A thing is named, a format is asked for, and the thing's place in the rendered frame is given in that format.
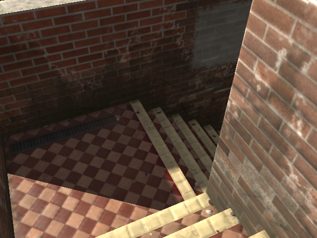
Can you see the stairs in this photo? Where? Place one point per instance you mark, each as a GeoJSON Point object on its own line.
{"type": "Point", "coordinates": [196, 217]}
{"type": "Point", "coordinates": [193, 147]}

